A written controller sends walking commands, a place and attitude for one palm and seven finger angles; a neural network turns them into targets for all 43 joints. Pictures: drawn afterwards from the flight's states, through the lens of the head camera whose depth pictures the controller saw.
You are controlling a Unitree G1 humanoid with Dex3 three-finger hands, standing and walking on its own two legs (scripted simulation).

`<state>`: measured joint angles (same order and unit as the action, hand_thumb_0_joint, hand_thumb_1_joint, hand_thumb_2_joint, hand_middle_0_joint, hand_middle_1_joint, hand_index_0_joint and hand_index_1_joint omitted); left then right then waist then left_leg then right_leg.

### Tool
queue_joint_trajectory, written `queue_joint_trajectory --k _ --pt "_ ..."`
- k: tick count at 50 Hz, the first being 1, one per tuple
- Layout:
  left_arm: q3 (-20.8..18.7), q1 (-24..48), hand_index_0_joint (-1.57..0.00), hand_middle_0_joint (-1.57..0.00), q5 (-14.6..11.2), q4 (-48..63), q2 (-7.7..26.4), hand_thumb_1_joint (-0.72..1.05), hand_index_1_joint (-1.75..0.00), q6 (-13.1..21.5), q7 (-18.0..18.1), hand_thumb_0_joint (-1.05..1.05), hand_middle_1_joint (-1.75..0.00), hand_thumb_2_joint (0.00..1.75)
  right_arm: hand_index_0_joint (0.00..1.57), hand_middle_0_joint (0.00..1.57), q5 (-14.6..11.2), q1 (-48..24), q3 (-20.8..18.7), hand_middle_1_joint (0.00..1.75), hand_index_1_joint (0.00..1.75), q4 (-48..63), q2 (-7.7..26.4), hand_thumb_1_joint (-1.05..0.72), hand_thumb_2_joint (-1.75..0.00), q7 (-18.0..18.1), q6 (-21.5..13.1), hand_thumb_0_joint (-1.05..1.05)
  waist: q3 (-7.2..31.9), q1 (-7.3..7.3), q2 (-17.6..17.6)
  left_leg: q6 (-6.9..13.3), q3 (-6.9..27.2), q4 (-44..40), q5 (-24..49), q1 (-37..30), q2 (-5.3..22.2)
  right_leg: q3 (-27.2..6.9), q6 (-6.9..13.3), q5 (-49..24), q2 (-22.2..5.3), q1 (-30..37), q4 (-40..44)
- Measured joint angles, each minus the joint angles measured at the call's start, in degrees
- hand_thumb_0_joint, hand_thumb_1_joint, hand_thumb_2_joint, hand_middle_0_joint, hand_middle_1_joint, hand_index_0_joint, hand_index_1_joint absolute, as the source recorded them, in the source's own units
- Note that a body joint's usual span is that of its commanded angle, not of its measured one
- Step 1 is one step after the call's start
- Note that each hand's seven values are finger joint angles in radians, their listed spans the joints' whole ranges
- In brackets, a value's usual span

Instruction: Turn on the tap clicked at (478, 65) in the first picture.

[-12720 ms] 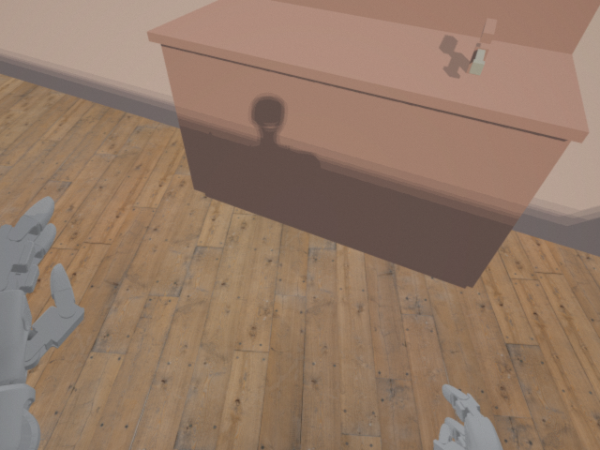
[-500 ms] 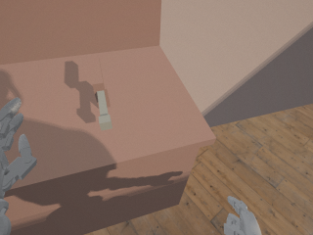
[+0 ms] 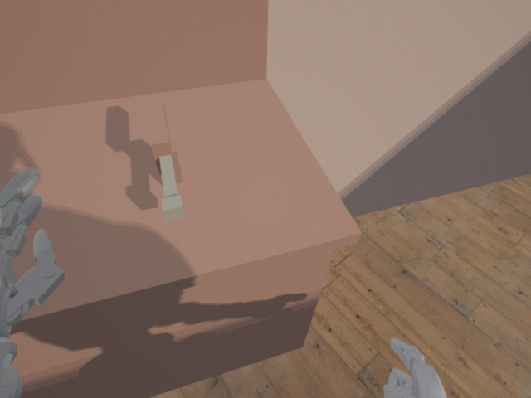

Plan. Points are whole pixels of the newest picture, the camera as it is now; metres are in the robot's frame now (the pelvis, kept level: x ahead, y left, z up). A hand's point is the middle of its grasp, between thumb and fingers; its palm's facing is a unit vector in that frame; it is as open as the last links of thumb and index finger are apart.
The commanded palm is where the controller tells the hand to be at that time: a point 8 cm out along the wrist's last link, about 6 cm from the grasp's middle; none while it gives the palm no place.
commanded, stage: shuffle to correct the standing spot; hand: left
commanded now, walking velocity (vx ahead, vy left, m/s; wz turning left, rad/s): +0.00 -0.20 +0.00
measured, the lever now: (173, 208) +0.36 +0.16 +0.11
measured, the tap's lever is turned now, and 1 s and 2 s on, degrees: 0 0 0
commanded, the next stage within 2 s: come to a stop and stand still in 1.18 s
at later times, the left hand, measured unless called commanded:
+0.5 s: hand (62, 270) +0.22 +0.23 +0.17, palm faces +0.36 -0.86 -0.37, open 7.4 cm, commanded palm +0.16 +0.28 +0.18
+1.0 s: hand (49, 278) +0.21 +0.24 +0.17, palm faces +0.37 -0.85 -0.37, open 7.4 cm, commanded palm +0.16 +0.28 +0.18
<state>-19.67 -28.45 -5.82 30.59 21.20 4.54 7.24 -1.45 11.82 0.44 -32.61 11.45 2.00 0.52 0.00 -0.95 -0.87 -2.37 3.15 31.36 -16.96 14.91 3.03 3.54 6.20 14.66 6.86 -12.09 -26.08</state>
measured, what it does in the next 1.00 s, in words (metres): stands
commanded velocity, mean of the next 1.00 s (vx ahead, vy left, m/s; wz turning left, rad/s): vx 0.00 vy -0.20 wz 0.00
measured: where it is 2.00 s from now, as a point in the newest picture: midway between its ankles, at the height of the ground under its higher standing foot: outside the picture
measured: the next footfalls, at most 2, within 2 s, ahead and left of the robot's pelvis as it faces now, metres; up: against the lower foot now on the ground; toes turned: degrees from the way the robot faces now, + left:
none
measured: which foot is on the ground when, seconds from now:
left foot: down 0.00-1.00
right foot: down 0.00-1.00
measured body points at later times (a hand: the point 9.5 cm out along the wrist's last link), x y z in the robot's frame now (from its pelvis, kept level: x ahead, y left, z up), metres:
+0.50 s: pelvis +0.00 +0.00 +0.00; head +0.01 +0.00 +0.45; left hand +0.19 +0.28 +0.19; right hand +0.17 -0.23 -0.09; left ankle +0.00 +0.15 -0.73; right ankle -0.01 -0.05 -0.73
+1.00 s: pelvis +0.00 +0.00 +0.00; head +0.00 +0.01 +0.45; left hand +0.18 +0.29 +0.19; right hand +0.17 -0.23 -0.08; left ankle +0.00 +0.15 -0.73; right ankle -0.01 -0.05 -0.73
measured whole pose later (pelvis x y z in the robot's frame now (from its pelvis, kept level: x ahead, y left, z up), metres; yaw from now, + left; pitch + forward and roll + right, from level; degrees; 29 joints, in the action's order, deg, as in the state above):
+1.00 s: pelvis +0.00 +0.00 +0.00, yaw +0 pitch +0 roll -1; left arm -20.0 -28.6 -5.7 30.4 21.7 4.3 7.4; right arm -1.4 11.6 0.8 -32.0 11.2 1.9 1.2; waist 0.1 -0.7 -0.6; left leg -2.5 3.3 30.8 -16.3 14.6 3.0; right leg 3.8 5.7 14.1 6.7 -11.6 -25.4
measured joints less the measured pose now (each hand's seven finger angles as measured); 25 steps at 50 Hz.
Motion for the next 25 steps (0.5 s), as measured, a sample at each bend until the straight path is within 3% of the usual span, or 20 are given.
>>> queue_joint_trajectory --k 25 --pt "0.0 0.1 -0.21 -0.21 0.0 0.1 0.1 0.89 -0.30 -0.3 0.1 0.01 -0.30 0.90 0.20 0.20 0.0 -0.6 0.1 0.30 0.30 0.3 -0.1 -0.91 -0.90 0.0 0.4 0.01 0.0 0.21 -0.1 -0.3 0.1 -0.1 -0.2 -0.4 0.1 0.2 0.1 0.5 0.0 0.2 -0.3"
